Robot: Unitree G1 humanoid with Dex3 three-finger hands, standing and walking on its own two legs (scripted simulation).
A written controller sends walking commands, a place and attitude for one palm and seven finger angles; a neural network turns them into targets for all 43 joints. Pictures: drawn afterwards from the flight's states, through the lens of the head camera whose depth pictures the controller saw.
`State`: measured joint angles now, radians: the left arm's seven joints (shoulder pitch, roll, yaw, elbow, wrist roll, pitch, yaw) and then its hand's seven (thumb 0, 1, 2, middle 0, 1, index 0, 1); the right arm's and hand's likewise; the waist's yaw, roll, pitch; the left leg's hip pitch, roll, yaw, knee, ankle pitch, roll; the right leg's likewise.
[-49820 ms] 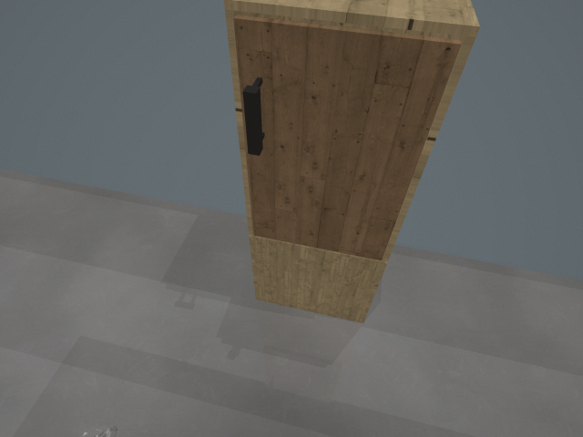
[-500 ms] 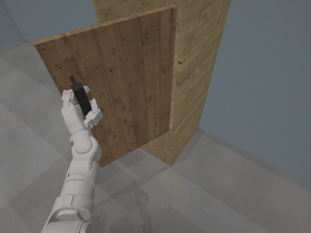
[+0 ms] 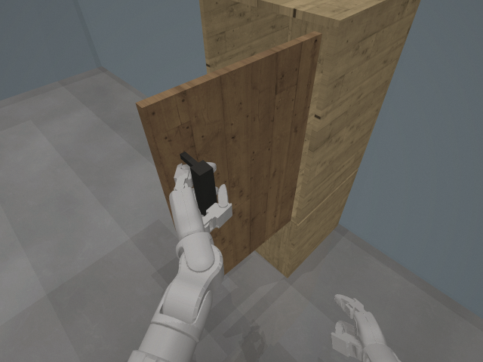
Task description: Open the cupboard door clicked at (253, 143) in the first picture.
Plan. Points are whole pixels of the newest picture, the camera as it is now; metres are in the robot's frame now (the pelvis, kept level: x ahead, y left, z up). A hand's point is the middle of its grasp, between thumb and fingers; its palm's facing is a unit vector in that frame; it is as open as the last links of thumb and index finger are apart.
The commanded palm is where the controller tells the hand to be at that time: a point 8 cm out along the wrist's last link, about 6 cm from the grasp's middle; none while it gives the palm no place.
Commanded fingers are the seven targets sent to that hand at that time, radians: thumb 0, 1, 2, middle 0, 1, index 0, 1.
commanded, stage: open thumb and fingers to let go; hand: left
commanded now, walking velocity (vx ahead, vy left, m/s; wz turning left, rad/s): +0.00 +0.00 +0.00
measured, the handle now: (198, 190) +0.37 +0.11 +0.11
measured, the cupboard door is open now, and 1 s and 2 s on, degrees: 88 89 90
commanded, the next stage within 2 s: slide the hand sideways off the handle in 0.66 s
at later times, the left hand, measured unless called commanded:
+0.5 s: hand (223, 204) +0.34 +0.06 +0.11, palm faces +0.38 -0.92 +0.00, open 14.0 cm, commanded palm +0.30 +0.11 +0.10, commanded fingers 0.00 -0.50 0.30 -0.20 -0.60 -0.20 -0.60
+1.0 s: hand (216, 221) +0.31 +0.07 +0.11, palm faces -0.13 -0.99 -0.02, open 16.1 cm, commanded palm +0.28 +0.11 +0.10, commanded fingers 0.00 -0.50 0.30 -0.15 -0.30 -0.15 -0.30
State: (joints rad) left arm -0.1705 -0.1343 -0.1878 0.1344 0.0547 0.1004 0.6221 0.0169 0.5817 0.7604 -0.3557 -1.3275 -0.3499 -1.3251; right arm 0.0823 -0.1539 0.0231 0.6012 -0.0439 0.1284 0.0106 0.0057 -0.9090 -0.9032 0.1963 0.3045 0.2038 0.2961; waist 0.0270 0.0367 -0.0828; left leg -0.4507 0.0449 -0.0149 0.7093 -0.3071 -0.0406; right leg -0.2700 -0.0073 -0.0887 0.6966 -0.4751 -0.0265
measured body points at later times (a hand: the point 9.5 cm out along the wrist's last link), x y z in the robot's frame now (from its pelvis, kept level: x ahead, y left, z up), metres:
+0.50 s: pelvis -0.02 +0.00 +0.00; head -0.02 -0.02 +0.45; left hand +0.31 +0.11 +0.11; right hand +0.11 -0.24 -0.12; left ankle +0.04 +0.15 -0.72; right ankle -0.07 -0.09 -0.72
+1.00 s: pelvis -0.04 +0.02 +0.00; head -0.04 +0.01 +0.45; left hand +0.31 +0.12 +0.11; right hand +0.11 -0.20 -0.11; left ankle +0.03 +0.15 -0.72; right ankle -0.07 -0.09 -0.72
